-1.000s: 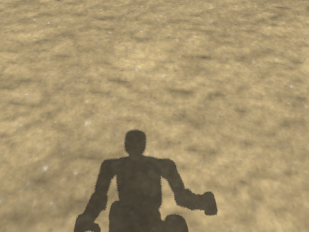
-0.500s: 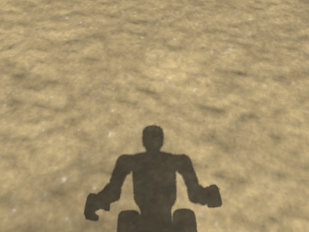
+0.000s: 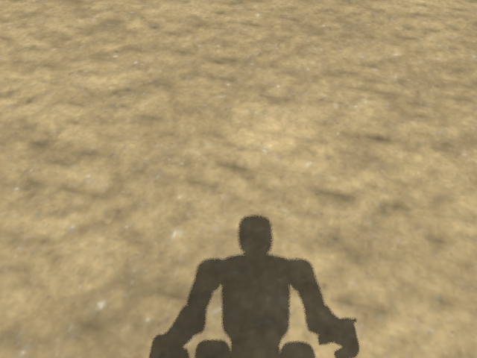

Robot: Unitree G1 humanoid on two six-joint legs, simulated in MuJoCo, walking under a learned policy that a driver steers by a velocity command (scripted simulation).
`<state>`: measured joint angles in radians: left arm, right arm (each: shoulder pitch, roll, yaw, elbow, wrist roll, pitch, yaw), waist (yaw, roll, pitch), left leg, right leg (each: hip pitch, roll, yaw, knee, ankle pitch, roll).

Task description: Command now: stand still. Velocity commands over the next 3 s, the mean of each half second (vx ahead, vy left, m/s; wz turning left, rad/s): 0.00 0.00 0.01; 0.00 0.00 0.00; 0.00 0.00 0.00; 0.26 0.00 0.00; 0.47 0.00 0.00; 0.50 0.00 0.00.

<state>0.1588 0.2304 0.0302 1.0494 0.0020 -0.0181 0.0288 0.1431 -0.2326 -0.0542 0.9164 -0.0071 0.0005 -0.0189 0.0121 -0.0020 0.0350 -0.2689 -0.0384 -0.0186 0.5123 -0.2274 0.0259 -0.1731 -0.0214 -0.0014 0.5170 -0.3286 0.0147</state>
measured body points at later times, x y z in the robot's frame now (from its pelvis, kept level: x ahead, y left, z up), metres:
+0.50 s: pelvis +0.00 +0.00 +0.00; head +0.01 +0.00 +0.45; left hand +0.03 +0.25 -0.15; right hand +0.09 -0.26 -0.14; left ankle +0.03 +0.10 -0.74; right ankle -0.03 -0.13 -0.74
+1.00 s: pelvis +0.00 -0.01 +0.00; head +0.01 -0.01 +0.45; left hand +0.00 +0.23 -0.15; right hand +0.05 -0.26 -0.15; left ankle +0.03 +0.11 -0.74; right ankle -0.03 -0.13 -0.74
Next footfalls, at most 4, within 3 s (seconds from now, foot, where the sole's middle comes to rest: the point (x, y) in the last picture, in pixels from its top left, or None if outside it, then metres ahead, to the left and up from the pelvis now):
2.30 right None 0.49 -0.11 -0.77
2.86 left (210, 264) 0.80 0.13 -0.77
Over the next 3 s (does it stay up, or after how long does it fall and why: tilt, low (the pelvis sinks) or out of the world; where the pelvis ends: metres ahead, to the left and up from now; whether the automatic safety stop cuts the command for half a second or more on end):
stays up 0.70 0.04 0.00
